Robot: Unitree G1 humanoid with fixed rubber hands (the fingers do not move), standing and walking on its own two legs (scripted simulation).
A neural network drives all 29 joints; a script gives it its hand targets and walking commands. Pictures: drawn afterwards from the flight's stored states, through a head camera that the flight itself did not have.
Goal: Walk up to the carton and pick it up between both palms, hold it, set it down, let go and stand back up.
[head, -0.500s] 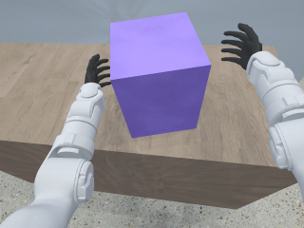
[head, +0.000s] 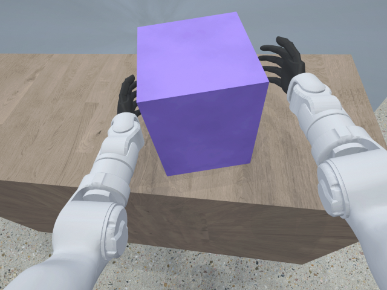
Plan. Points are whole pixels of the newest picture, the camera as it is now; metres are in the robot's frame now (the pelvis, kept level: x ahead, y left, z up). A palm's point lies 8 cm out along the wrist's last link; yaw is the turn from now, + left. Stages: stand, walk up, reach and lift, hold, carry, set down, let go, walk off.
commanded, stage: reach and lift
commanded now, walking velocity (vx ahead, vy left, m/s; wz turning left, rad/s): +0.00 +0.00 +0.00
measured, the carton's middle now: (198, 101) +0.50 +0.09 +0.09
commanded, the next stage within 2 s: none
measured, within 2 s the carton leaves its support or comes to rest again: leaves its support in 0.50 s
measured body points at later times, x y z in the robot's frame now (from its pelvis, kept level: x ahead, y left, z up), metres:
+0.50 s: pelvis +0.00 +0.00 +0.00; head +0.06 -0.01 +0.45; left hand +0.42 +0.22 +0.10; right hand +0.51 -0.06 +0.14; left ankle -0.01 +0.13 -0.74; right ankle +0.00 -0.11 -0.74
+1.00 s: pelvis -0.01 +0.00 +0.01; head +0.03 +0.00 +0.46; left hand +0.39 +0.24 +0.10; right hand +0.49 -0.04 +0.16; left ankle -0.01 +0.13 -0.74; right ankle +0.00 -0.11 -0.74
